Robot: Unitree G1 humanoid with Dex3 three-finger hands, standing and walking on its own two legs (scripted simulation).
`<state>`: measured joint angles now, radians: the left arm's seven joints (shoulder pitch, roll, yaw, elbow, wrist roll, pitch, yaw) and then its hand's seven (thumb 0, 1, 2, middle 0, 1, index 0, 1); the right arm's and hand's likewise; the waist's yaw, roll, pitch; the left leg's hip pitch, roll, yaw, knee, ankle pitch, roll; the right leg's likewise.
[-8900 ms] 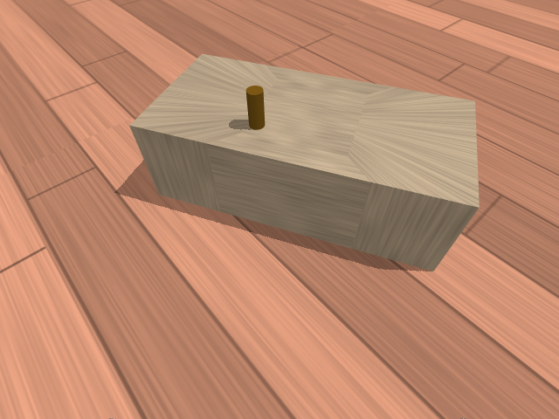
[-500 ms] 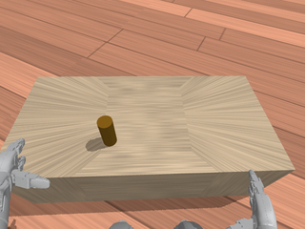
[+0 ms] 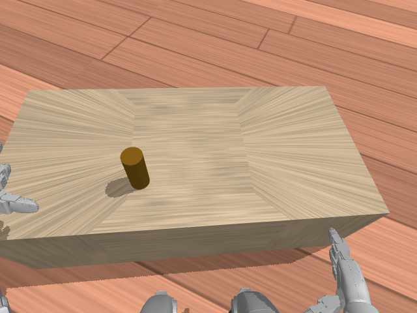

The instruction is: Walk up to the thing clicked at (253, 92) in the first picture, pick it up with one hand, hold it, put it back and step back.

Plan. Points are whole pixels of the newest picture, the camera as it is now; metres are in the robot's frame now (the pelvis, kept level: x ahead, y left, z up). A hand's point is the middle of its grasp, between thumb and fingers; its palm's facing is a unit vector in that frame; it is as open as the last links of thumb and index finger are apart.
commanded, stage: go down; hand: left
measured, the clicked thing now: (136, 169) +0.52 +0.19 -0.23
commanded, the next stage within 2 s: approach in 0.70 s
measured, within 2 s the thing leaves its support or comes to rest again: neither
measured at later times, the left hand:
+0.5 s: hand (9, 157) +0.39 +0.36 +0.05, palm faces +0.18 -0.98 -0.10, open 17.4 cm
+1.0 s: hand (13, 148) +0.41 +0.37 +0.05, palm faces +0.19 -0.98 -0.02, open 17.5 cm
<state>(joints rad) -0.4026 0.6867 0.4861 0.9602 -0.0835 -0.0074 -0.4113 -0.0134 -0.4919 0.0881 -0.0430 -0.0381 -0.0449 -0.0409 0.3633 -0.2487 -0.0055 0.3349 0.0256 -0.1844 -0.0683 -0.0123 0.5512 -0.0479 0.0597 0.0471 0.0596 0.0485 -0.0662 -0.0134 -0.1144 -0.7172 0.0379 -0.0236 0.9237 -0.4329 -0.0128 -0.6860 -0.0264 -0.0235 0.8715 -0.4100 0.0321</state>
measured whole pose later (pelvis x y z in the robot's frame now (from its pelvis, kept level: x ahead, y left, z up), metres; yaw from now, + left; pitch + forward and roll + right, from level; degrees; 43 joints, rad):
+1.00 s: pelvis +0.00 +0.00 -0.02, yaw -1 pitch +19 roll -3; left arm -0.62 0.84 0.61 1.19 -0.15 -0.21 -0.53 -0.01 -0.54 0.05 -0.04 -0.03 -0.04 -0.04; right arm 0.34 -0.26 0.03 0.27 0.00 -0.18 -0.04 -0.01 0.55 -0.05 0.06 0.05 0.06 0.05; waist -0.13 -0.02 -0.15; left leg -0.90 0.05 -0.04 1.04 -0.48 -0.01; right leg -0.85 -0.01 -0.03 0.95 -0.44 0.04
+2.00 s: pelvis -0.06 +0.00 -0.17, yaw -4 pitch +34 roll -7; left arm -0.70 0.62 0.57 1.13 -0.02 -0.59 -0.14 -0.02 -0.57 0.02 -0.06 -0.07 -0.08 -0.05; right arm 0.46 -0.31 -0.12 -0.36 -0.07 -0.10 0.09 -0.01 0.53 -0.05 0.07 0.05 0.07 0.05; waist -0.38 -0.03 -0.18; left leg -1.67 0.05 -0.11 1.71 -0.62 -0.02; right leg -1.61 0.00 -0.06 1.61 -0.59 0.04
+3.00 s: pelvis -0.06 +0.01 -0.19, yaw -5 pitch +35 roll -7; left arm -0.84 0.72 0.57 1.19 0.05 -0.59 -0.02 -0.01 -0.43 0.28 -0.62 -0.47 -0.63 -0.46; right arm 0.48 -0.34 -0.12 -0.55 -0.05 -0.03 0.13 -0.01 0.50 -0.05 0.07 0.05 0.07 0.05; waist -0.46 -0.05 -0.15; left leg -1.74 0.05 -0.10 1.74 -0.63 -0.01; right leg -1.68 0.01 -0.05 1.64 -0.58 0.04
